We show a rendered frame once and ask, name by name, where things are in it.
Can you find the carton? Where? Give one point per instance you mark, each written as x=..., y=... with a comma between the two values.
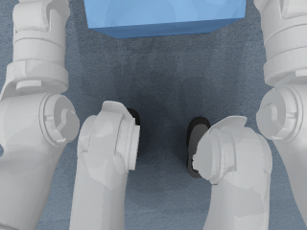
x=150, y=18

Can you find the left robot foot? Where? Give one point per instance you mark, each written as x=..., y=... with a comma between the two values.
x=135, y=115

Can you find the robot right shin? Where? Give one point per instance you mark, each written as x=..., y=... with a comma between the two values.
x=233, y=121

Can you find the robot right upper arm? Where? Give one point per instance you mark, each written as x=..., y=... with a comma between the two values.
x=282, y=118

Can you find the right robot forearm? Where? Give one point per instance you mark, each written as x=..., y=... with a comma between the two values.
x=284, y=27

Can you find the robot left upper arm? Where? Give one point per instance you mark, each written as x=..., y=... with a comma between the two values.
x=34, y=131

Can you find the left robot forearm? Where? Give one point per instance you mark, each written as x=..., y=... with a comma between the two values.
x=39, y=48

